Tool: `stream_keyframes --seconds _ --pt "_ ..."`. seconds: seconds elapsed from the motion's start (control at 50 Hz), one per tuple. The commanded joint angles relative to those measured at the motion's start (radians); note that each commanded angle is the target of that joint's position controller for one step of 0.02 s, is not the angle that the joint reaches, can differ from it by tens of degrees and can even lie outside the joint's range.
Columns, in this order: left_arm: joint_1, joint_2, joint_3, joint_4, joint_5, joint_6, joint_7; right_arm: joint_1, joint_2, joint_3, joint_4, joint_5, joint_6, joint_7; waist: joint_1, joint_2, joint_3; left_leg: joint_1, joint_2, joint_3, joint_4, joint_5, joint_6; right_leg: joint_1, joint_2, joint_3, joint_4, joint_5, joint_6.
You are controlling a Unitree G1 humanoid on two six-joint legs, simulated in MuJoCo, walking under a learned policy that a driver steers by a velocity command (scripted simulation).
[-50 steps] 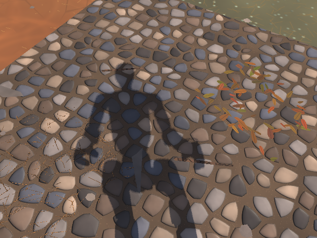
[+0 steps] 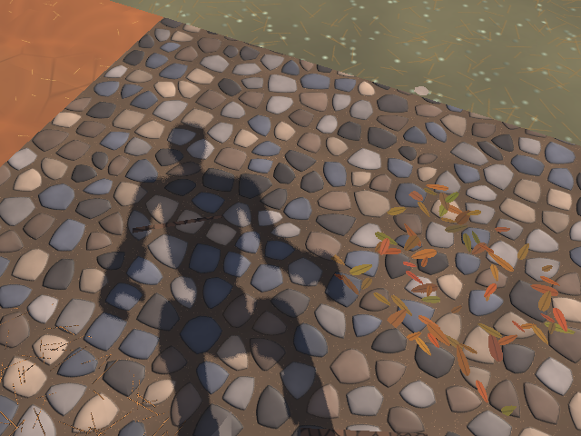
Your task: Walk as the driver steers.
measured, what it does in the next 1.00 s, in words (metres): walks ahead, turning right: right foot, then left foot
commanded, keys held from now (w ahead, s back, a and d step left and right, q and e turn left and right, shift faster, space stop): e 0.44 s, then w+e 0.30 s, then w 0.26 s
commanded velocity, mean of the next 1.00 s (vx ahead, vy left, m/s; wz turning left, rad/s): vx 0.18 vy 0.00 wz -0.52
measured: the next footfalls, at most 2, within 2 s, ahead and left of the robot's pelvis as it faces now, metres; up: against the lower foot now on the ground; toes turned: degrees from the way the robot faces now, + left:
right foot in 0.14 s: +0.05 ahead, -0.14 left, +0.00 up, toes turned -7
left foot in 0.62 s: +0.12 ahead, +0.07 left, +0.00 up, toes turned -27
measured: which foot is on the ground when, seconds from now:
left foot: down 0.00-0.16, up 0.18-0.60, down 0.62-1.00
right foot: up 0.00-0.12, down 0.14-0.62, up 0.64-1.00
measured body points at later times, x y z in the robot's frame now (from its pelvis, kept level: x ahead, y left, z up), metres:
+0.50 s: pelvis +0.02 -0.04 +0.00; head +0.05 -0.07 +0.45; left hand +0.24 +0.19 -0.08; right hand +0.09 -0.36 -0.11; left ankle +0.08 +0.11 -0.70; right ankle +0.01 -0.13 -0.74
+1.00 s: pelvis +0.14 -0.11 -0.01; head +0.17 -0.12 +0.44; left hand +0.45 -0.03 -0.09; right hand -0.03 -0.34 -0.13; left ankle +0.08 +0.09 -0.74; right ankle +0.18 -0.30 -0.72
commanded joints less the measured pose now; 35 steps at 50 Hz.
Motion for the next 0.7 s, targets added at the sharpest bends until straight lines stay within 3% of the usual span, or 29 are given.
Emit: stream_keyframes --seconds 0.02,0.1,0.12,0.14,0.16,0.18,0.2,0.22,0.24,0.26,0.32,0.44,0.5,0.54,0.58,0.6,0.62,0.64,0.66,0.68,0.7 --pt "-0.022 0.049 0.003 -0.1 0.003 -0.009 -0.017 -0.024 -0.2 -0.057 -0.052 0.006 -0.005 -0.001 -0.019 0.195 -0.149 0.137 0.258 -0.133 -0.087 0.428 0.222 0.053 -0.017 -0.041 -0.121 0.027 -0.015" --pt "-0.001 0.069 0.014 -0.111 0.002 0.001 -0.035 -0.028 -0.225 -0.066 -0.032 0.035 -0.006 0.01 0.006 0.194 -0.136 0.135 0.279 -0.108 -0.023 0.373 0.181 0.158 0.0 -0.084 -0.332 0.101 -0.076" --pt "0.031 0.07 0.018 -0.101 0.004 0.002 -0.037 -0.031 -0.22 -0.066 -0.024 0.045 -0.007 0.01 0.027 0.182 -0.136 0.105 0.262 -0.08 0.026 0.326 0.145 0.231 0.02 -0.1 -0.441 0.185 -0.104" --pt "0.059 0.096 0.029 -0.094 0.009 0.001 -0.031 0.02 -0.192 -0.06 0.0 0.045 -0.01 0.012 0.031 0.127 -0.141 0.038 0.22 -0.031 0.111 0.212 0.079 0.337 0.025 -0.062 -0.531 0.304 -0.14" --pt "0.086 0.194 0.055 -0.105 0.007 -0.002 -0.014 0.051 -0.138 -0.046 -0.003 0.008 -0.011 0.017 0.011 -0.113 -0.152 -0.165 0.121 0.078 0.361 -0.078 -0.026 0.494 -0.162 0.201 -0.587 0.627 -0.215" --pt "0.082 0.271 0.064 -0.131 0.035 -0.015 -0.016 -0.025 -0.12 -0.036 -0.064 -0.015 -0.013 0.008 0.04 -0.294 -0.147 -0.404 -0.034 0.029 0.576 -0.485 -0.088 0.503 -0.382 0.505 -0.599 0.804 -0.431" --pt "0.094 0.211 0.05 -0.13 0.051 -0.037 -0.022 -0.077 -0.166 -0.051 -0.065 -0.005 -0.01 0.001 0.088 -0.155 -0.185 -0.409 -0.014 -0.1 0.727 -0.489 -0.085 0.472 -0.358 0.47 -0.619 0.727 -0.468" --pt "0.05 0.184 0.039 -0.125 0.046 -0.053 -0.02 -0.067 -0.176 -0.057 -0.06 0.016 -0.005 0.0 0.051 -0.125 -0.153 -0.41 0.002 -0.123 0.753 -0.403 -0.07 0.436 -0.298 0.379 -0.619 0.655 -0.416" --pt "-0.005 0.163 0.037 -0.13 0.028 -0.057 -0.014 -0.038 -0.173 -0.061 -0.036 0.017 0.0 -0.008 0.023 -0.077 -0.133 -0.411 0.013 -0.13 0.727 -0.322 -0.068 0.417 -0.239 0.324 -0.617 0.565 -0.36" --pt "-0.04 0.142 0.028 -0.136 0.011 -0.055 -0.008 -0.029 -0.185 -0.066 -0.029 0.008 0.004 -0.015 0.011 -0.081 -0.12 -0.411 0.015 -0.136 0.702 -0.267 -0.074 0.404 -0.22 0.305 -0.616 0.557 -0.335" --pt "-0.042 0.13 0.019 -0.144 0.017 -0.046 0.006 0.003 -0.161 -0.063 -0.02 0.014 -0.002 -0.008 -0.006 -0.094 -0.152 -0.337 -0.021 -0.126 0.683 -0.173 -0.096 0.373 -0.174 0.274 -0.614 0.594 -0.335" --pt "-0.021 0.16 0.031 -0.144 0.013 -0.034 0.018 -0.048 -0.137 -0.049 -0.036 0.019 -0.012 0.003 0.024 -0.116 -0.133 -0.265 -0.049 -0.149 0.397 -0.146 -0.112 0.362 -0.154 0.359 -0.598 0.435 -0.335" --pt "-0.012 0.157 0.031 -0.142 0.006 -0.033 0.012 -0.057 -0.15 -0.05 -0.045 0.031 -0.027 0.019 0.037 -0.134 -0.119 -0.19 -0.062 -0.142 0.281 -0.156 -0.089 0.293 -0.131 0.442 -0.652 0.032 -0.34" --pt "-0.012 0.156 0.028 -0.138 0.004 -0.035 0.007 -0.052 -0.155 -0.052 -0.05 0.04 -0.046 0.03 0.03 -0.151 -0.093 -0.129 -0.071 -0.136 0.197 -0.177 -0.065 0.255 -0.119 0.495 -0.665 -0.099 -0.336" --pt "-0.034 0.141 0.021 -0.14 0.0 -0.036 0.008 0.013 -0.148 -0.056 -0.03 0.046 -0.068 0.037 -0.02 -0.131 -0.084 0.018 -0.067 -0.122 0.02 -0.085 -0.032 0.193 -0.079 0.507 -0.633 -0.158 -0.304" --pt "-0.039 0.117 0.012 -0.142 0.0 -0.038 0.01 0.063 -0.159 -0.063 -0.011 0.044 -0.076 0.035 -0.047 -0.1 -0.091 0.142 -0.034 -0.129 -0.062 -0.034 -0.007 0.12 -0.039 0.476 -0.578 -0.184 -0.268" --pt "-0.023 0.055 -0.006 -0.145 0.004 -0.042 0.01 0.15 -0.204 -0.073 0.003 0.029 -0.079 0.028 -0.068 0.018 -0.147 0.319 0.129 -0.279 -0.097 -0.131 0.048 -0.016 0.031 0.372 -0.366 -0.262 -0.208" --pt "-0.029 0.025 -0.013 -0.188 -0.008 -0.054 0.008 0.216 -0.288 -0.086 0.022 -0.001 -0.079 0.031 -0.061 0.229 -0.118 0.358 0.311 -0.603 -0.201 -0.404 0.165 -0.235 0.16 0.171 -0.126 -0.239 -0.164" --pt "-0.064 0.101 0.005 -0.202 -0.002 -0.067 0.008 0.164 -0.269 -0.085 0.015 -0.009 -0.089 0.038 -0.05 0.22 -0.016 0.266 0.375 -0.692 -0.239 -0.5 0.217 -0.326 0.062 0.169 0.014 -0.155 -0.143" --pt "-0.049 0.139 0.019 -0.183 -0.001 -0.069 0.003 0.111 -0.209 -0.068 -0.001 0.007 -0.092 0.03 -0.034 0.2 0.024 0.246 0.328 -0.599 -0.245 -0.486 0.195 -0.348 0.032 0.155 0.072 -0.076 -0.128" --pt "-0.02 0.134 0.023 -0.159 0.003 -0.067 0.001 0.085 -0.178 -0.057 -0.01 0.019 -0.09 0.022 -0.024 0.19 0.023 0.257 0.28 -0.511 -0.244 -0.423 0.16 -0.349 0.02 0.135 0.104 -0.02 -0.109"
